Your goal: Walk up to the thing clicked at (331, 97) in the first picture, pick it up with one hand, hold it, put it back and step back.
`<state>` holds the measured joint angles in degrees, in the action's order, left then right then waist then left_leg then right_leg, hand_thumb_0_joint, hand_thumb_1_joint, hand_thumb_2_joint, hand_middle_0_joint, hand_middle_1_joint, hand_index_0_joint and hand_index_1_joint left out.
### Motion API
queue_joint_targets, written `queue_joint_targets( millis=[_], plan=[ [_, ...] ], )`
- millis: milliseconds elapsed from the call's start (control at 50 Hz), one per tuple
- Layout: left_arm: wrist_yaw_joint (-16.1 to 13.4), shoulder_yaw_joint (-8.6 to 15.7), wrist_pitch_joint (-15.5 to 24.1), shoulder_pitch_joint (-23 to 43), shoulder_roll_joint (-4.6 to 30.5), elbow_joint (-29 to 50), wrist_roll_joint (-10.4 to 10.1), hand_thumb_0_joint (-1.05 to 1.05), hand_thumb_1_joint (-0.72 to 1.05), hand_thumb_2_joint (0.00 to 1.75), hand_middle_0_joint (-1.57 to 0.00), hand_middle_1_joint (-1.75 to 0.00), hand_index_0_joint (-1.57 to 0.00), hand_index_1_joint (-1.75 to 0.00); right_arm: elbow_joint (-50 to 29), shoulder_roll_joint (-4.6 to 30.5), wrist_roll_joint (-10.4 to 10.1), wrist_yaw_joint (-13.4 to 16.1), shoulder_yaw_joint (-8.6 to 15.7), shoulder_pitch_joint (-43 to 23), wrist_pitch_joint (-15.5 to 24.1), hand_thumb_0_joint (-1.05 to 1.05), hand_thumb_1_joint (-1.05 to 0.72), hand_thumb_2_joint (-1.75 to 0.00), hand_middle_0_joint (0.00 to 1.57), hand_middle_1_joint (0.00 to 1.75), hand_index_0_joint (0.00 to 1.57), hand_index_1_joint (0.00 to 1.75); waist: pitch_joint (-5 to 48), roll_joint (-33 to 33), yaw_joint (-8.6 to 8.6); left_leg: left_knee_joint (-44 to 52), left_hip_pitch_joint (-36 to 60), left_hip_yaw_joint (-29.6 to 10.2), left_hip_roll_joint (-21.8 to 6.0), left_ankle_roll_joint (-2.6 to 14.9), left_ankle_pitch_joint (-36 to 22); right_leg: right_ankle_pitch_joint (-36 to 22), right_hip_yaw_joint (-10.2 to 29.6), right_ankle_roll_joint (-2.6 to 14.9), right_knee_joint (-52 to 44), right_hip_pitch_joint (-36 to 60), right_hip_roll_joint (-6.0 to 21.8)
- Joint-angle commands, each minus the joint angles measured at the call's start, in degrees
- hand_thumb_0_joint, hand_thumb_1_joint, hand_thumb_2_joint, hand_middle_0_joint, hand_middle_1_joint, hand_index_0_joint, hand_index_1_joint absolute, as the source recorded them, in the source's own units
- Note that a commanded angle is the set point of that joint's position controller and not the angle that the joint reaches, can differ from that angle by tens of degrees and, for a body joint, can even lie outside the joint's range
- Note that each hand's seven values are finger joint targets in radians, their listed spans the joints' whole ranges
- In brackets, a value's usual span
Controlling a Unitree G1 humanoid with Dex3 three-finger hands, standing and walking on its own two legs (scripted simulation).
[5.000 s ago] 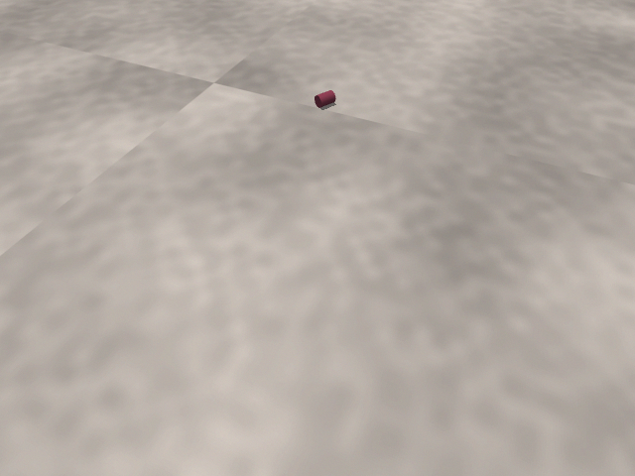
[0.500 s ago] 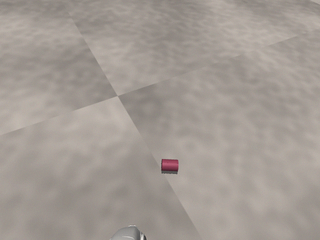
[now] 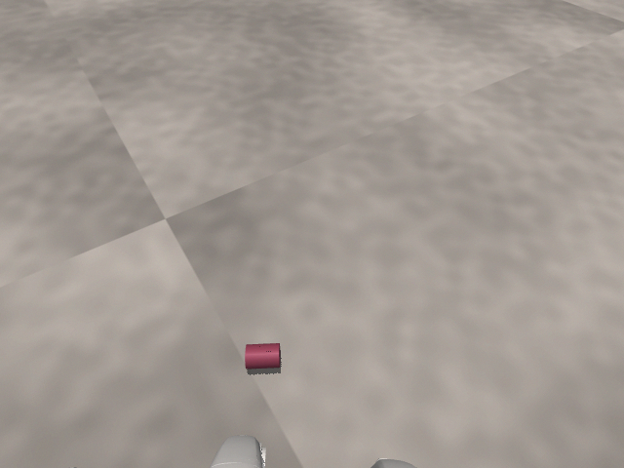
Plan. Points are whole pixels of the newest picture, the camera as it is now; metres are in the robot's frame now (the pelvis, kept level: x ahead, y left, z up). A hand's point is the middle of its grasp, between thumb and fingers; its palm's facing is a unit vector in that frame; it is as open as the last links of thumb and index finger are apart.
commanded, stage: walk up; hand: left
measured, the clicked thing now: (263, 356) +0.53 +0.16 -0.70
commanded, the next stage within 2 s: none
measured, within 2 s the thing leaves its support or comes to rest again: neither
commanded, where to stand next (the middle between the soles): +0.16 -0.11 m, yaw +4 degrees
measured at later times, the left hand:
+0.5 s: hand (228, 442) +0.18 +0.13 -0.14, palm faces +0.00 -0.93 -0.36, open 7.4 cm
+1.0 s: hand (212, 450) +0.17 +0.15 -0.14, palm faces +0.09 -0.88 -0.47, open 7.4 cm
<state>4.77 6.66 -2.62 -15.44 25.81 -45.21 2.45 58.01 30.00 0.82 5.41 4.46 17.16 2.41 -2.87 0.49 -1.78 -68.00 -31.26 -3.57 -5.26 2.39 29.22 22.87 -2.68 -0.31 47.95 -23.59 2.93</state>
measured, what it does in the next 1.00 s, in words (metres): steps to the right: left foot, then right foot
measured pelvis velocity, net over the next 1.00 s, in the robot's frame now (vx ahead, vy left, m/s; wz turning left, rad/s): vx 0.12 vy -0.15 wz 0.09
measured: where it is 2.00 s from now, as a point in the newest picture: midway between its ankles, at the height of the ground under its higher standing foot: outside the picture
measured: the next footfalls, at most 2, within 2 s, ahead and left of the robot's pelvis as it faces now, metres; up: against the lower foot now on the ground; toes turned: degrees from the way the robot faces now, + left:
left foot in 0.20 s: +0.18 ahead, +0.03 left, +0.00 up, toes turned +7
right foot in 0.50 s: +0.21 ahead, -0.28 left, +0.00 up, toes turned +4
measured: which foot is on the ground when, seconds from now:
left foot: up 0.00-0.18, down 0.20-0.50, up 0.52-0.82, down 0.84-1.00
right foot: down 0.00-0.20, up 0.22-0.48, down 0.50-1.00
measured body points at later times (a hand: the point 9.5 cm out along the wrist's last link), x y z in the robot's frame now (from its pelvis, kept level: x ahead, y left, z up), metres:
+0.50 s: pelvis +0.10 -0.15 +0.00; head +0.12 -0.13 +0.45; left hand +0.18 +0.18 -0.12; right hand +0.15 -0.50 -0.09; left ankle +0.14 +0.02 -0.70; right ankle +0.18 -0.31 -0.70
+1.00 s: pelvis +0.12 -0.15 +0.00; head +0.16 -0.15 +0.45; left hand +0.17 +0.20 -0.11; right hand +0.25 -0.46 -0.11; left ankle +0.12 -0.03 -0.70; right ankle +0.17 -0.28 -0.70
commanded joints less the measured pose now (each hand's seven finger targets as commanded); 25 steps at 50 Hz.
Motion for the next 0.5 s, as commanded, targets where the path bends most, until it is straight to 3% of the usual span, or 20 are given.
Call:
queue_joint_targets(
  millis=[0,60,80,100,140,160,180,200,220,240,260,280,340,360,400,420,440,460,480],
  plan=[
    [-1.69,3.58,2.07,1.17,14.38,4.40,0.36,0.00,0.90,0.90,-0.20,-0.30,-0.20,-0.30,-2.18,10.15,-0.61,-0.73,1.79,5.12,3.50,0.00,-0.90,-0.90,0.20,0.30,0.20,0.30,-2.80,11.35,0.07,5.74,-7.40,5.77,0.42,-0.47,-2.27,2.96,18.66,13.56,-25.57,6.10,10.22],
    [-1.71,2.21,2.25,-0.57,12.62,5.40,0.79,0.00,0.90,0.90,-0.20,-0.30,-0.20,-0.30,-3.41,8.26,-0.58,-1.27,1.52,5.17,3.76,0.00,-0.90,-0.90,0.20,0.30,0.20,0.30,-2.31,11.75,-1.03,15.41,-2.35,8.19,2.01,-0.10,-3.46,-9.61,16.40,14.49,-25.17,7.05,10.40],
    [-1.74,1.84,2.23,0.34,12.38,5.99,0.79,0.00,0.90,0.90,-0.20,-0.30,-0.20,-0.30,-3.66,7.78,-0.62,-1.25,1.41,5.86,3.88,0.00,-0.90,-0.90,0.20,0.30,0.20,0.30,-1.49,11.58,-0.45,17.67,0.58,8.22,2.15,0.29,-5.23,-13.41,15.35,14.46,-24.39,6.53,10.82],
    [-1.78,1.50,2.04,2.37,11.85,7.07,0.63,0.00,0.90,0.90,-0.20,-0.30,-0.20,-0.30,-3.46,7.02,-0.76,-1.10,1.23,8.42,4.24,0.00,-0.90,-0.90,0.20,0.30,0.20,0.30,-0.15,10.95,1.27,23.50,5.61,7.90,2.18,0.68,-8.93,-18.34,13.36,14.26,-22.10,5.95,10.54],
    [-1.44,0.27,1.24,4.37,10.45,8.11,0.13,0.00,0.90,0.90,-0.20,-0.30,-0.20,-0.30,-1.74,6.91,-0.68,-0.30,2.18,15.25,4.74,0.00,-0.90,-0.90,0.20,0.30,0.20,0.30,3.29,5.36,5.39,35.74,22.89,9.34,4.58,0.76,-21.42,-22.90,6.47,11.02,-11.63,-1.00,6.43],
    [-1.55,-1.10,1.45,2.87,7.46,8.57,-0.67,0.00,0.90,0.90,-0.20,-0.30,-0.20,-0.30,-1.53,9.59,0.16,0.54,3.17,18.35,4.81,0.00,-0.90,-0.90,0.20,0.30,0.20,0.30,6.30,-1.95,7.46,39.66,31.81,3.33,1.11,1.65,-23.62,-20.68,3.83,7.63,-1.57,-5.48,3.83],
    [-1.45,-1.88,1.64,-0.78,3.86,8.77,-1.07,0.00,0.90,0.90,-0.20,-0.30,-0.20,-0.30,-3.38,14.59,1.26,0.84,4.55,17.82,4.83,0.00,-0.90,-0.90,0.20,0.30,0.20,0.30,8.51,-13.37,6.53,43.90,40.60,-21.21,-12.70,7.46,-15.78,1.55,2.17,3.37,10.09,-18.57,-2.30],
    [-1.93,-0.46,0.42,-3.38,9.44,7.73,-0.43,0.00,0.90,0.90,-0.20,-0.30,-0.20,-0.30,-6.72,17.18,0.33,1.18,5.18,14.59,4.36,0.00,-0.90,-0.90,0.20,0.30,0.20,0.30,9.46,-5.61,5.53,49.77,37.02,-37.55,-23.49,14.19,-1.15,9.80,6.92,1.02,18.62,-21.36,-2.21],
    [-2.17,0.72,-0.30,-2.84,14.25,6.11,0.16,0.00,0.90,0.90,-0.20,-0.30,-0.20,-0.30,-7.50,17.47,-1.29,1.12,5.35,11.36,4.07,0.00,-0.90,-0.90,0.20,0.30,0.20,0.30,6.42,-0.82,5.45,51.41,30.27,-38.53,-25.10,16.92,4.25,11.07,10.40,0.67,24.73,-20.45,-0.81],
    [-2.24,0.92,-0.36,-2.48,14.55,5.57,0.20,0.00,0.90,0.90,-0.20,-0.30,-0.20,-0.30,-8.22,15.47,-1.21,1.01,4.76,7.73,4.01,0.00,-0.90,-0.90,0.20,0.30,0.20,0.30,3.17,0.97,3.72,50.59,26.78,-32.72,-22.45,15.58,3.82,8.14,11.50,0.88,24.92,-20.67,0.91],
    [-2.24,1.05,-0.07,-2.15,13.75,4.84,0.00,0.00,0.90,0.90,-0.20,-0.30,-0.20,-0.30,-8.57,13.20,-0.82,0.77,3.74,5.77,4.23,0.00,-0.90,-0.90,0.20,0.30,0.20,0.30,0.27,1.16,2.42,48.91,22.35,-24.78,-17.95,12.85,-0.37,5.13,12.24,0.99,22.10,-18.86,2.04],
    [-2.17,1.09,0.25,-3.70,13.12,3.52,-0.39,0.00,0.90,0.90,-0.20,-0.30,-0.20,-0.30,-8.81,11.87,-0.51,0.25,3.18,3.49,4.32,0.00,-0.90,-0.90,0.20,0.30,0.20,0.30,-0.82,-2.41,1.14,48.06,18.53,-17.90,-14.81,10.82,-2.46,2.81,11.06,1.02,18.95,-16.31,2.80],
    [-2.07,0.47,1.30,-6.70,9.63,-0.15,-1.55,0.00,0.90,0.90,-0.20,-0.30,-0.20,-0.30,-9.77,9.60,0.44,-1.84,1.71,-0.64,4.12,0.00,-0.90,-0.90,0.20,0.30,0.20,0.30,-0.09,-10.38,0.30,44.49,9.64,-3.36,-8.93,9.19,-15.81,-0.06,5.27,0.25,8.25,-4.86,2.41],
    [-2.20,0.22,1.81,-6.16,8.25,-1.16,-2.14,0.00,0.90,0.90,-0.20,-0.30,-0.20,-0.30,-9.85,9.34,0.82,-2.52,1.40,-1.83,3.73,0.00,-0.90,-0.90,0.20,0.30,0.20,0.30,-0.17,-12.52,0.26,43.19,6.44,-0.06,-7.28,8.68,-16.74,-0.44,3.35,0.24,3.24,-0.10,1.79],
    [-3.06,0.29,2.86,-5.18,7.83,-3.07,-2.85,0.00,0.90,0.90,-0.20,-0.30,-0.20,-0.30,-10.07,9.16,0.83,-3.67,1.03,-4.07,2.39,0.00,-0.90,-0.90,0.20,0.30,0.20,0.30,1.01,-14.28,0.18,39.00,2.82,1.95,-5.28,7.82,-14.42,-5.81,-0.10,-0.14,-3.85,6.83,-0.80],
    [-3.63,0.45,3.18,-6.04,8.31,-4.80,-2.79,0.00,0.90,0.90,-0.20,-0.30,-0.20,-0.30,-10.23,8.62,0.55,-4.03,0.81,-5.25,1.35,0.00,-0.90,-0.90,0.20,0.30,0.20,0.30,1.78,-12.71,-0.59,35.75,-0.28,2.71,-4.20,6.86,-11.13,-8.89,-1.71,-0.34,-6.46,11.54,-2.39],
    [-4.28,0.79,3.61,-6.68,9.27,-5.78,-2.43,0.00,0.90,0.90,-0.20,-0.30,-0.20,-0.30,-10.21,6.86,0.48,-4.18,0.32,-5.18,0.27,0.00,-0.90,-0.90,0.20,0.30,0.20,0.30,2.33,-8.65,-1.23,29.07,-2.89,3.91,-2.53,5.59,-7.48,-8.55,-0.91,-0.80,-9.53,14.89,-3.32],
    [-4.96,0.99,4.14,-6.85,10.96,-6.14,-2.05,0.00,0.90,0.90,-0.20,-0.30,-0.20,-0.30,-10.37,3.99,0.20,-4.17,-0.57,-4.56,-0.68,0.00,-0.90,-0.90,0.20,0.30,0.20,0.30,1.45,-1.21,-2.22,21.40,-4.84,6.08,-0.12,4.00,-3.67,-6.35,2.11,-0.80,-14.63,14.82,-2.22],
    [-5.67,1.29,5.01,-6.27,14.97,-5.64,-1.15,0.00,0.90,0.90,-0.20,-0.30,-0.20,-0.30,-11.16,0.48,-0.31,-4.29,-1.36,-4.08,-1.28,0.00,-0.90,-0.90,0.20,0.30,0.20,0.30,0.78,11.58,-2.09,9.16,-6.69,7.87,3.61,1.05,-0.37,-3.86,20.92,2.66,-24.05,9.70,9.95]
  ],
)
